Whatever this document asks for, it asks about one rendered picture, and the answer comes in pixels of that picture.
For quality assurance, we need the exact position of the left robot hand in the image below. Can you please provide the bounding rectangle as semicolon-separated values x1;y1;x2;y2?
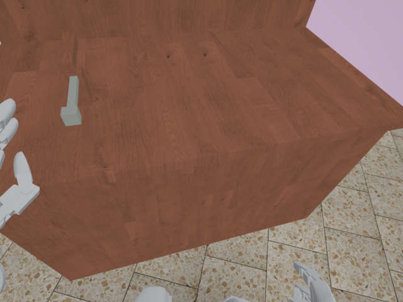
0;98;40;229

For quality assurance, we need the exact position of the tap lever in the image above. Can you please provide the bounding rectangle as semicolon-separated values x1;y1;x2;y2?
60;75;81;126

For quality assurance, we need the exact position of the robot left thigh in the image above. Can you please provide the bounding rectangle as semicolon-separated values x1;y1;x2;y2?
133;286;172;302

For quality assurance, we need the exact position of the right robot hand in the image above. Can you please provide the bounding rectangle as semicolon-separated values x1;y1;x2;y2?
290;261;336;302

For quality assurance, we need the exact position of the counter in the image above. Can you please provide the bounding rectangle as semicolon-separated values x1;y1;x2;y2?
0;0;403;281

